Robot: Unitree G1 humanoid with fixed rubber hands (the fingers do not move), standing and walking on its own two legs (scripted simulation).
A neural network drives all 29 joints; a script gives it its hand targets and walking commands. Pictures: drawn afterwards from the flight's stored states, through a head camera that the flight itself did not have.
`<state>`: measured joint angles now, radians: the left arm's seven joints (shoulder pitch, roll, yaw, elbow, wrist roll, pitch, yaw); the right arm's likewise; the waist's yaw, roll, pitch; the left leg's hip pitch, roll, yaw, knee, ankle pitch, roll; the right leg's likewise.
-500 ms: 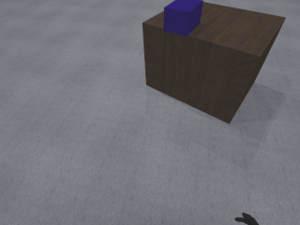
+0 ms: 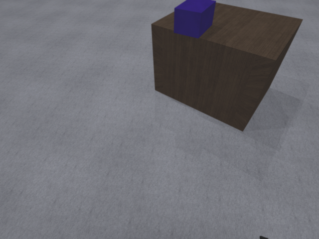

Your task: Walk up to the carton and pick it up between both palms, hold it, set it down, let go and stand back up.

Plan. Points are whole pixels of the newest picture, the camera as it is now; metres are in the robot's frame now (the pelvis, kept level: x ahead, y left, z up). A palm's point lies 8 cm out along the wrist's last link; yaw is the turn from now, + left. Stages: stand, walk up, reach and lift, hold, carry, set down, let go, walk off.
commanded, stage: walk up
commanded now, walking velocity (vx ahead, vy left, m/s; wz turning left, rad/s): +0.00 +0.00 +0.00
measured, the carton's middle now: (194, 17) +1.45 -0.19 -0.04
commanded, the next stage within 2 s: none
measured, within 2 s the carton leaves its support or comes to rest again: neither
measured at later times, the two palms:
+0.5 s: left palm (38, 229) +0.18 +0.36 -0.11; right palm out of the picture +0.13 -0.25 -0.07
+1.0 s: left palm (50, 179) +0.32 +0.38 -0.10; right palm (240, 156) +0.40 -0.23 -0.10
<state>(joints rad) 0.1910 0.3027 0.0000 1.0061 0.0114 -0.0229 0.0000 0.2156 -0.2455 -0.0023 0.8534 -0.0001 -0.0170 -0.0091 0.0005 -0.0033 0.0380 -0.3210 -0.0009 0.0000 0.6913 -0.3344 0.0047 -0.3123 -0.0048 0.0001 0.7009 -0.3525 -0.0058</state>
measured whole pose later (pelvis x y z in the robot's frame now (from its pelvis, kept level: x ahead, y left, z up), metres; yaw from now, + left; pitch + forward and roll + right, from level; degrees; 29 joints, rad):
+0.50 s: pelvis +0.09 +0.07 +0.01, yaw -1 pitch +0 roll -4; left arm 0.24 0.38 0.00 0.89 -0.02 -0.04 -0.02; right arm 0.27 -0.37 -0.10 0.86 0.00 -0.06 0.02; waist -0.07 0.01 0.08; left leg -0.17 0.01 0.01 0.59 -0.42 0.05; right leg -0.42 0.00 0.02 1.00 -0.37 -0.03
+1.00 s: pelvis +0.26 +0.08 -0.01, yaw -9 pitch +0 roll -3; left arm 0.38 0.39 0.00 0.82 0.00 -0.08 0.03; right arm 0.05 -0.37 -0.10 0.77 0.00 -0.02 0.06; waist 0.05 0.08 0.12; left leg -0.61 0.05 0.04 1.12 -0.48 0.03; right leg -0.28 0.04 0.09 0.71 -0.44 0.00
